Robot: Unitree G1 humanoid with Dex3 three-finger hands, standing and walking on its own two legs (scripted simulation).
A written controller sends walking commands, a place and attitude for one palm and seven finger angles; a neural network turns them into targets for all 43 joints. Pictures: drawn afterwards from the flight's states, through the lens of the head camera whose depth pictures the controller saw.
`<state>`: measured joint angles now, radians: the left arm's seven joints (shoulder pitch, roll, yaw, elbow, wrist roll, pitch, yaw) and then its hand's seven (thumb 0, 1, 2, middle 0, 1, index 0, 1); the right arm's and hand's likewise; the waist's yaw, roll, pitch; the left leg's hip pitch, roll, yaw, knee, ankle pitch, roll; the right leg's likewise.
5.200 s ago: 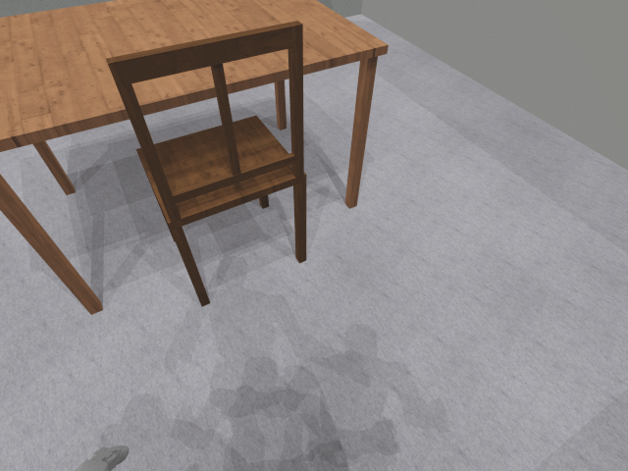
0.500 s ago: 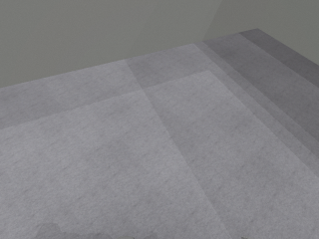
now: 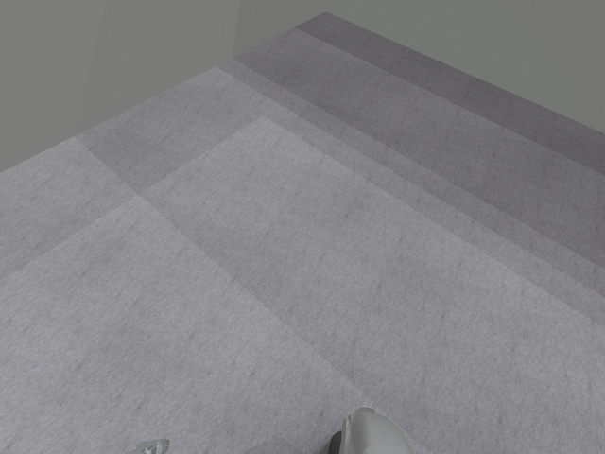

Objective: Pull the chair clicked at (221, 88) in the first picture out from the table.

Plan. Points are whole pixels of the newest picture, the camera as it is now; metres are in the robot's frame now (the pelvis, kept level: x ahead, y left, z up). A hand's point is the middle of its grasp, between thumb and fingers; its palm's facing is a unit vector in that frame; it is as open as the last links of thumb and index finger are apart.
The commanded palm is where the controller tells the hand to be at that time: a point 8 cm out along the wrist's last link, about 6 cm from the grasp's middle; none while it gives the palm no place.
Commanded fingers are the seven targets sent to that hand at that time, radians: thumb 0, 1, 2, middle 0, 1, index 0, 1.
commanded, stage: walk to a spot facing it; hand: left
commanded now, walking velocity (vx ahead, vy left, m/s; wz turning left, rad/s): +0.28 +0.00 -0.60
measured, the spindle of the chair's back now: out of the picture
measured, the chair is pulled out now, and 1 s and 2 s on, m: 0.00 0.00 0.00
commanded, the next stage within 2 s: turn to face it in 0.20 s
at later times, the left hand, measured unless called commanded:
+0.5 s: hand (217, 368) +0.26 +0.14 -0.16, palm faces -0.12 -0.97 -0.23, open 7.3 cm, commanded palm none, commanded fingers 0.00 0.90 0.90 -0.20 -0.30 -0.20 -0.30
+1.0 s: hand (186, 337) +0.31 +0.20 -0.16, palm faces +0.11 -0.97 -0.22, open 7.4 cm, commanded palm none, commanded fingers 0.00 0.90 0.90 -0.20 -0.30 -0.20 -0.30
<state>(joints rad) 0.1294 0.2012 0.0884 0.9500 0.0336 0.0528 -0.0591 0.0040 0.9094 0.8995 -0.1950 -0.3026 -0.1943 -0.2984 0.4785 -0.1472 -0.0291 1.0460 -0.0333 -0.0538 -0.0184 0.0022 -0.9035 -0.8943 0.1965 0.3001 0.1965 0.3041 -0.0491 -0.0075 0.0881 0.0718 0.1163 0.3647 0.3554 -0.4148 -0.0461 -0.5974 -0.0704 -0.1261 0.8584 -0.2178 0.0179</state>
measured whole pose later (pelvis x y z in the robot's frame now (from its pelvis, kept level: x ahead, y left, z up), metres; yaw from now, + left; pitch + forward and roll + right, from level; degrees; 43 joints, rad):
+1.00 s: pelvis +0.24 -0.01 +0.01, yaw +3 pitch +2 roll -3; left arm 0.15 0.23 0.10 0.96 0.02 0.05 0.02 0.00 0.91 0.90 -0.20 -0.30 -0.20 -0.30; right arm 0.26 -0.18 -0.06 0.97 -0.02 0.02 0.00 0.00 -0.91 -0.89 0.20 0.30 0.20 0.30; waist -0.03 0.00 0.05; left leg -0.31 -0.04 -0.04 0.43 -0.16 0.08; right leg -0.47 -0.07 0.03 0.99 -0.37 0.09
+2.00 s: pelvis +0.23 -0.05 +0.01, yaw +41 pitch +1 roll +0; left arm 0.20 0.26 0.08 0.90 0.02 0.06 0.01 0.00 0.91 0.90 -0.20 -0.30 -0.20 -0.30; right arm 0.12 -0.23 -0.04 0.88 -0.02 0.03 0.01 0.00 -0.90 -0.89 0.20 0.30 0.20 0.30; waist 0.03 -0.03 0.09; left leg -0.23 -0.02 0.00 0.49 -0.27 0.03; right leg -0.49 -0.11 -0.02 1.09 -0.40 0.11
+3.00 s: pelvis +0.25 -0.05 +0.01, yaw +76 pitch +1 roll -1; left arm 0.16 0.26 0.07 0.89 0.01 0.06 0.01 0.00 0.91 0.90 -0.20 -0.30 -0.20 -0.30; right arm 0.18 -0.22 -0.04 0.90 -0.02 0.03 0.01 0.00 -0.90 -0.89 0.20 0.30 0.20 0.30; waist -0.01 -0.02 0.07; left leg -0.24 -0.04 -0.04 0.46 -0.24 0.05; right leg -0.47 -0.09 -0.01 1.01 -0.40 0.11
